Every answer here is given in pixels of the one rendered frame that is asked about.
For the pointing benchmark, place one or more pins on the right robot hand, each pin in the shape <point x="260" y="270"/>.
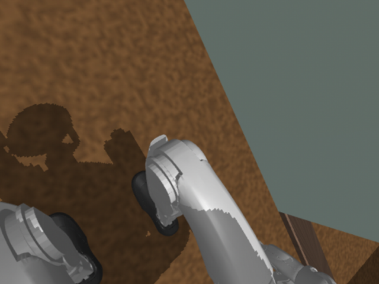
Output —
<point x="286" y="266"/>

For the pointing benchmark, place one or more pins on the left robot foot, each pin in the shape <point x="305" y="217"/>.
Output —
<point x="79" y="240"/>

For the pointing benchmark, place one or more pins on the right robot foot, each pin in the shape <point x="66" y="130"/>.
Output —
<point x="140" y="190"/>

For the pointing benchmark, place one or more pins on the right robot arm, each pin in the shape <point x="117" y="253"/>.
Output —
<point x="309" y="275"/>

